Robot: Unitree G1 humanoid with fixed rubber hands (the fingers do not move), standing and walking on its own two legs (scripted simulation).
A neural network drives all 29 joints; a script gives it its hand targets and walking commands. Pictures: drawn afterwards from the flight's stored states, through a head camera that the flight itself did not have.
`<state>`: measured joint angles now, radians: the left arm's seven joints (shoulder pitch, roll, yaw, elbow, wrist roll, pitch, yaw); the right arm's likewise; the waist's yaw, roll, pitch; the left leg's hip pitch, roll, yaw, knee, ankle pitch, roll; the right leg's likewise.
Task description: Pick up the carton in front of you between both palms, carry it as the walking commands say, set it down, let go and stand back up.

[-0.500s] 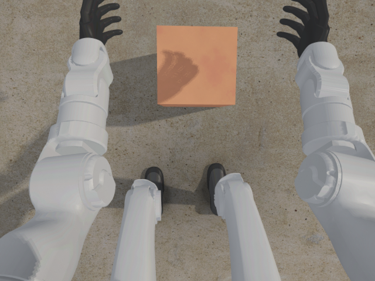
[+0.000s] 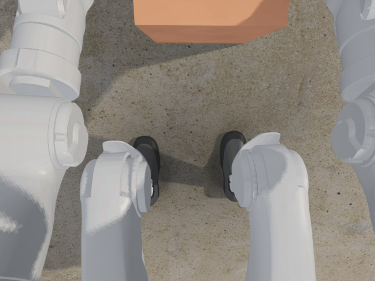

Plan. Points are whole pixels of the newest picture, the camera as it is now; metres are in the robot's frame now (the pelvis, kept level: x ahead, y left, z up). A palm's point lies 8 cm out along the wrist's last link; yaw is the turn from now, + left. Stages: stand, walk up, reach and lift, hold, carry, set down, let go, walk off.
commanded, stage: reach and lift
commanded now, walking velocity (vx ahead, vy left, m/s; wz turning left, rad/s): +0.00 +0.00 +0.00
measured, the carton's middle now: out of the picture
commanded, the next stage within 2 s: none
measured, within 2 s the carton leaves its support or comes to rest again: leaves its support in 1.04 s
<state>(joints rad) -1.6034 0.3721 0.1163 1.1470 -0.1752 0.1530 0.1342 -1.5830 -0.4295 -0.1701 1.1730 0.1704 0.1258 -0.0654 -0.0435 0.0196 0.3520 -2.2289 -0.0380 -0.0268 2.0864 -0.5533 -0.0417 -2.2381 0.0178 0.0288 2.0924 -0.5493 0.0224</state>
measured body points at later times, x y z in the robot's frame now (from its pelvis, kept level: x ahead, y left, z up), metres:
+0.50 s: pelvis +0.01 +0.00 -0.03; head +0.39 -0.02 +0.20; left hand +0.60 +0.13 -0.21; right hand +0.58 -0.21 -0.21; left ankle +0.11 +0.13 -0.36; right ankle +0.11 -0.12 -0.36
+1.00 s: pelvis +0.01 +0.00 -0.04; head +0.39 -0.02 +0.19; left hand +0.60 +0.11 -0.21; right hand +0.58 -0.20 -0.21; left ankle +0.11 +0.13 -0.36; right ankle +0.11 -0.12 -0.36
